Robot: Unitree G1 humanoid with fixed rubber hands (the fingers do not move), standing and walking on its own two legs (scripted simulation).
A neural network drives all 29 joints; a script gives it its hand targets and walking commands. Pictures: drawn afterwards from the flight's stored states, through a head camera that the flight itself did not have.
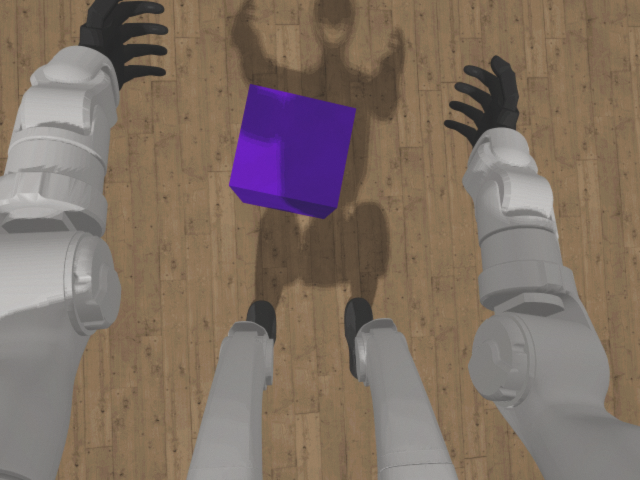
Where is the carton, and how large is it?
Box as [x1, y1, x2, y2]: [229, 84, 355, 218]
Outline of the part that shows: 250,84 229,182 230,187 243,202 324,218 337,205 355,108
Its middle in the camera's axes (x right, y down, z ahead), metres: -0.07 -0.18 +0.86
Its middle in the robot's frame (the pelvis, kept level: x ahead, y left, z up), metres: +0.56 +0.01 -0.54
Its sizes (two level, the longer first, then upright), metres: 0.210 0.200 0.250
